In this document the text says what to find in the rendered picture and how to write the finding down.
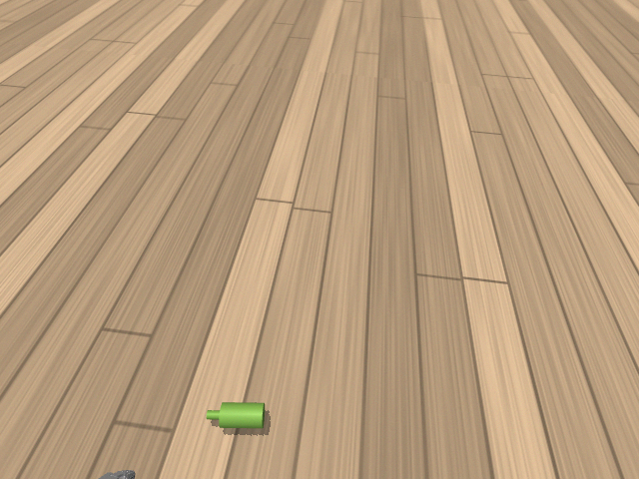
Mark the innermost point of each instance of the bottle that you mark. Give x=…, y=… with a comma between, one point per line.
x=239, y=415

